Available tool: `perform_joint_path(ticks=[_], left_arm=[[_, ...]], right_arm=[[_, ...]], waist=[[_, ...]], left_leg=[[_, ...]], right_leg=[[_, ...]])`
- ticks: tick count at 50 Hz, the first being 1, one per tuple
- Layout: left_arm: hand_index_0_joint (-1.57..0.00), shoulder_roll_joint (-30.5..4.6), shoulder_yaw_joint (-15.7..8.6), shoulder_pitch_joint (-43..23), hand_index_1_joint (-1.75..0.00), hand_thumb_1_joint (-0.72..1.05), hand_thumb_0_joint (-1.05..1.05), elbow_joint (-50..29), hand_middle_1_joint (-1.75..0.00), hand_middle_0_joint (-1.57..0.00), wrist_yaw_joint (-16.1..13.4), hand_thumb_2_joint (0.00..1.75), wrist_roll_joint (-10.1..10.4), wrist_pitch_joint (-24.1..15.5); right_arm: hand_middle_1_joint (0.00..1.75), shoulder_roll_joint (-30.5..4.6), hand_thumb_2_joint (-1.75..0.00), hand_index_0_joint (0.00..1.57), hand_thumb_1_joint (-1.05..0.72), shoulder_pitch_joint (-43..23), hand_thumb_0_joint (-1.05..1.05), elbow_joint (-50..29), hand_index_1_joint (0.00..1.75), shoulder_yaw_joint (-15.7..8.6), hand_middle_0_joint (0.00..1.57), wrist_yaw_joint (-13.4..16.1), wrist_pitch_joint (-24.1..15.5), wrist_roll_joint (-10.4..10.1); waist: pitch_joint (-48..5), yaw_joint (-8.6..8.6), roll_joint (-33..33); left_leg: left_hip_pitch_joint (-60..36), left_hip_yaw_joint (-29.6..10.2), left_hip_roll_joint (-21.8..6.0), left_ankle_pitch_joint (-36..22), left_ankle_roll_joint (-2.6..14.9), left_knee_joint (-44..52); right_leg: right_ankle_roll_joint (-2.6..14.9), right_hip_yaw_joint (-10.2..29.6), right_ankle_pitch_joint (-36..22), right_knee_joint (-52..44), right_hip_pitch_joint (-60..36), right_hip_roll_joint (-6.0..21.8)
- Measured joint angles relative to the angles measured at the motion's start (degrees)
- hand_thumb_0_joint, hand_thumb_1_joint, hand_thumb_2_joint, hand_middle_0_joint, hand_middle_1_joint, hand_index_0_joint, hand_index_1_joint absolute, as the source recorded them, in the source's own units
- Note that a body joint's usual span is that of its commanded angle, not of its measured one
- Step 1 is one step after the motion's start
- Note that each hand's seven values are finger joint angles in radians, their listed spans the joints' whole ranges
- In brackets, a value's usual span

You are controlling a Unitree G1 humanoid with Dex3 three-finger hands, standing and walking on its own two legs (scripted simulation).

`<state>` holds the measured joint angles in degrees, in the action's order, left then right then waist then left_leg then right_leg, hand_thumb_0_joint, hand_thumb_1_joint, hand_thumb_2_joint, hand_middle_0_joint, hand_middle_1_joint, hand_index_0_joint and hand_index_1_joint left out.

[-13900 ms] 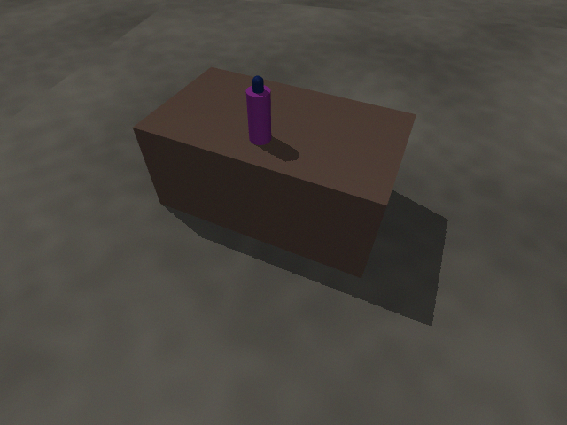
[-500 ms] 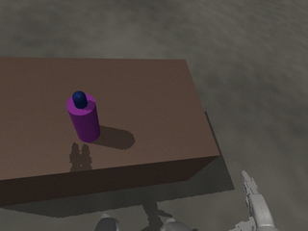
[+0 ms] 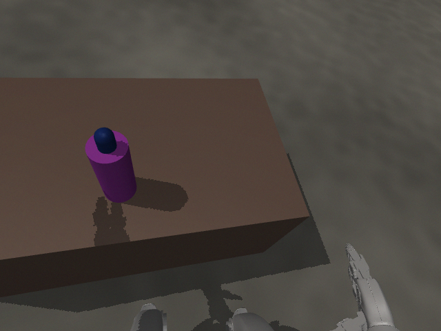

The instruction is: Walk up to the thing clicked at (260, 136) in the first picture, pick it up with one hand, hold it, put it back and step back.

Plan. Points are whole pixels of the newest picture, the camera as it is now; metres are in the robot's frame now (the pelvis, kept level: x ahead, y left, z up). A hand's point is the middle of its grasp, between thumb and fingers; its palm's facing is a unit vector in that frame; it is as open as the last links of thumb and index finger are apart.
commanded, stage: go down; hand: left
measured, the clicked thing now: (112, 164) +0.50 +0.20 -0.12
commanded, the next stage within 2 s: none
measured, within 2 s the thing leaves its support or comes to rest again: neither
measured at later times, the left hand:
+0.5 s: hand out of the picture +0.40 +0.38 +0.09, palm faces +0.22 -0.98 +0.01, open 17.6 cm
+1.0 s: hand out of the picture +0.42 +0.39 +0.09, palm faces +0.22 -0.98 +0.00, open 17.6 cm
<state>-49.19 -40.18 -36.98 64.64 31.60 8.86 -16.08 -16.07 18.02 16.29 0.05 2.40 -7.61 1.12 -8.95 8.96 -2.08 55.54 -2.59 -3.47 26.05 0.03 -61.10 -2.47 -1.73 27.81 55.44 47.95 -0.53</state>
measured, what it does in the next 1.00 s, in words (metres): stands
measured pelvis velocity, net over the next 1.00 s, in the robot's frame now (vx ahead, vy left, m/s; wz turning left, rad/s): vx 0.00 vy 0.00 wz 0.00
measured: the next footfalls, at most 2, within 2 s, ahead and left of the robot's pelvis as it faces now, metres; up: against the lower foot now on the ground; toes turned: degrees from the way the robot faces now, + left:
none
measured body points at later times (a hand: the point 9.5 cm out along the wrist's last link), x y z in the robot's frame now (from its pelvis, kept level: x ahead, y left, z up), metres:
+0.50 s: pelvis -0.01 +0.00 +0.00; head +0.09 +0.06 +0.44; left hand +0.39 +0.43 +0.09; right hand +0.16 -0.27 -0.01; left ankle +0.02 +0.11 -0.67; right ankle -0.02 -0.16 -0.67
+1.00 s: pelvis +0.00 +0.00 +0.00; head +0.10 +0.06 +0.44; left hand +0.40 +0.44 +0.10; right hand +0.17 -0.26 -0.01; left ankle +0.02 +0.11 -0.67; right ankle -0.02 -0.16 -0.67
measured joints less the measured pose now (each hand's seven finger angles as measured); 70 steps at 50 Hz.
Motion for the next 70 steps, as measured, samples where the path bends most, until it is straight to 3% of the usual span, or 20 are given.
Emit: perform_joint_path(ticks=[7,16,28,36,42,51,62,70], left_arm=[[-0.06,-0.60,1.43,2.00,-0.07,-0.54,-0.01,0.09,-0.07,-0.06,-0.03,0.06,0.17,1.30],[-0.06,-0.95,-0.57,2.21,-0.08,-0.57,-0.01,2.64,-0.08,-0.06,1.06,0.06,1.50,-0.26],[-0.06,-1.34,1.47,-1.06,-0.08,-0.60,-0.01,1.59,-0.08,-0.06,0.50,0.05,-0.48,0.05],[-0.07,-3.57,0.59,0.04,-0.08,-0.60,-0.01,4.04,-0.08,-0.06,0.80,0.04,0.98,-0.06],[-0.06,-2.04,-0.73,0.07,-0.08,-0.60,-0.01,3.12,-0.08,-0.06,1.29,0.05,0.92,-0.48],[-0.06,-1.10,0.60,-0.19,-0.08,-0.58,-0.01,0.34,-0.08,-0.05,0.10,0.06,-0.58,0.92],[-0.06,-2.20,0.35,1.10,-0.08,-0.59,-0.01,3.19,-0.09,-0.06,1.13,0.06,1.26,0.62],[-0.06,-0.62,0.09,-0.10,-0.09,-0.60,-0.01,1.71,-0.09,-0.05,1.11,0.05,0.49,-0.01]], right_arm=[[0.05,0.14,-0.06,0.05,0.50,0.17,0.00,1.51,0.06,-0.27,0.05,-0.40,0.49,-0.58],[0.05,0.85,-0.06,0.06,0.50,-0.29,-0.01,0.67,0.06,0.70,0.06,-0.69,0.32,-0.55],[0.05,-0.38,-0.06,0.06,0.50,-0.61,-0.01,0.46,0.06,0.12,0.06,0.06,0.08,-0.39],[0.05,0.34,-0.06,0.05,0.50,0.29,-0.01,0.05,0.06,1.29,0.05,-0.12,0.68,-1.11],[0.05,0.51,-0.06,0.06,0.50,-0.23,-0.01,-0.63,0.06,1.32,0.06,-0.12,0.25,-0.34],[0.05,0.09,-0.06,0.06,0.50,0.17,-0.01,-0.14,0.06,0.22,0.06,-0.32,-0.15,-0.04],[0.05,0.73,-0.06,0.05,0.50,-0.05,-0.01,0.93,0.06,1.38,0.05,-0.46,0.55,-0.82],[0.05,0.12,-0.06,0.06,0.50,-0.31,-0.01,-1.05,0.06,0.96,0.06,-0.04,0.07,-0.32]], waist=[[-1.20,-0.23,1.05],[0.89,-1.12,1.11],[0.18,0.41,-0.03],[0.99,0.45,1.10],[1.23,-0.25,0.87],[-0.72,0.19,0.17],[0.73,-0.73,1.52],[0.99,-0.67,0.33]], left_leg=[[-1.55,0.31,-0.14,0.27,0.12,0.78],[-0.79,0.10,0.20,-0.26,0.09,0.37],[-0.88,-0.52,0.25,-0.71,-0.13,0.63],[0.00,0.33,-0.07,-0.24,0.26,-0.04],[0.92,0.35,0.05,-0.04,0.29,-0.55],[-0.61,-0.08,0.04,0.06,0.02,0.42],[-0.87,0.16,0.07,-0.21,0.17,0.45],[-0.77,-0.26,0.39,-0.63,-0.12,0.63]], right_leg=[[0.07,0.27,-0.06,-1.12,-1.56,-0.10],[-0.02,0.08,-0.03,0.03,-0.61,0.20],[0.22,-0.51,-0.39,-0.38,-0.98,0.14],[-0.11,0.40,-0.33,0.13,0.21,-0.08],[-0.26,0.43,-0.12,0.62,1.08,0.04],[0.05,-0.03,-0.08,-0.67,-0.72,-0.03],[-0.05,0.23,-0.20,-0.27,-0.70,0.02],[0.14,-0.21,-0.18,-0.05,-0.64,0.29]])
